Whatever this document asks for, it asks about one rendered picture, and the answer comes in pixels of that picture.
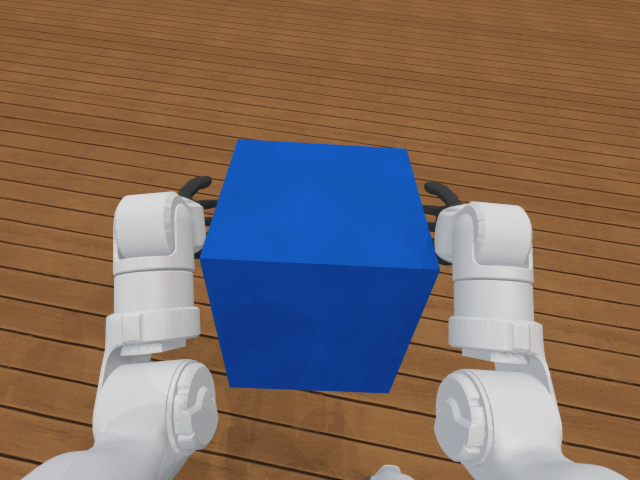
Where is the right robot hand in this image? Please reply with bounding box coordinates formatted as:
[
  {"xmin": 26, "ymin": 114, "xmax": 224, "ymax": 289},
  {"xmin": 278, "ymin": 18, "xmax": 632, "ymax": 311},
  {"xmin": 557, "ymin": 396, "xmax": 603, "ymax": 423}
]
[{"xmin": 422, "ymin": 182, "xmax": 463, "ymax": 265}]

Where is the left robot upper arm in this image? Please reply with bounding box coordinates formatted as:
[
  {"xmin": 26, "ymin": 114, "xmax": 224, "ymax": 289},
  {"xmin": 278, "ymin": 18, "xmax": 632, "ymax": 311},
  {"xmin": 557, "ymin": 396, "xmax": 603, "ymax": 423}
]
[{"xmin": 21, "ymin": 359, "xmax": 218, "ymax": 480}]

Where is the robot right forearm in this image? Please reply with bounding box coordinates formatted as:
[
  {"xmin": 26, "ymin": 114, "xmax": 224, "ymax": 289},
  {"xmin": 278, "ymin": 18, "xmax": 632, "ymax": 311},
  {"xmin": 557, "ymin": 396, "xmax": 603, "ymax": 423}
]
[{"xmin": 434, "ymin": 201, "xmax": 562, "ymax": 444}]

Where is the right robot shin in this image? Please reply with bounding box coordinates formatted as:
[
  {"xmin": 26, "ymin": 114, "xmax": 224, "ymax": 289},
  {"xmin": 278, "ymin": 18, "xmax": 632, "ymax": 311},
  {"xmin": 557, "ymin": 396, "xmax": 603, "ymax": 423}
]
[{"xmin": 374, "ymin": 465, "xmax": 401, "ymax": 477}]

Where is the carton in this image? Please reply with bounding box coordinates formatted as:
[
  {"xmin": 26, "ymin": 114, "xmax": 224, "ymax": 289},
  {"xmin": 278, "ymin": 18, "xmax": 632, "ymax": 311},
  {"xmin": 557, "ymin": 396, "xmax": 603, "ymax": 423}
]
[{"xmin": 199, "ymin": 139, "xmax": 440, "ymax": 393}]

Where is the right robot upper arm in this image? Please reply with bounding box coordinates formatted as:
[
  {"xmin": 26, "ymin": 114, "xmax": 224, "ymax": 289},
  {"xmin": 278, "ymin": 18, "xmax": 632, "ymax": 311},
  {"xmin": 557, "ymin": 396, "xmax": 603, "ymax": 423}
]
[{"xmin": 434, "ymin": 369, "xmax": 628, "ymax": 480}]

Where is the robot left forearm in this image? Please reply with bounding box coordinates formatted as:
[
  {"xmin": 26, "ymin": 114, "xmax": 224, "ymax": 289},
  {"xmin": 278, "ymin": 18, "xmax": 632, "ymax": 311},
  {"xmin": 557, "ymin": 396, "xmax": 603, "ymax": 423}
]
[{"xmin": 92, "ymin": 191, "xmax": 206, "ymax": 440}]

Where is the left robot hand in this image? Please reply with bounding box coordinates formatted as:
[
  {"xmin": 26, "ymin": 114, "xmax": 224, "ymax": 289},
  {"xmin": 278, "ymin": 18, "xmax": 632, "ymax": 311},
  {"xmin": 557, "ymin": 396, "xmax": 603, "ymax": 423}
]
[{"xmin": 178, "ymin": 176, "xmax": 218, "ymax": 259}]

